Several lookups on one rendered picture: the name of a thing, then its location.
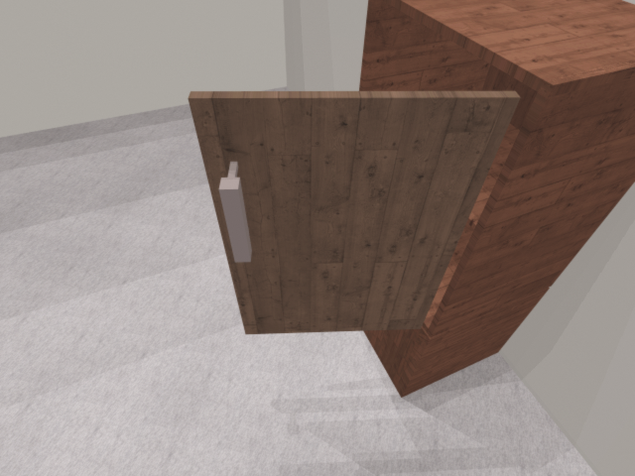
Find cupboard door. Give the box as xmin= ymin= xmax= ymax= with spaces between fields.
xmin=189 ymin=91 xmax=521 ymax=334

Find handle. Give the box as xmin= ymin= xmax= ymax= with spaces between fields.
xmin=219 ymin=162 xmax=252 ymax=263

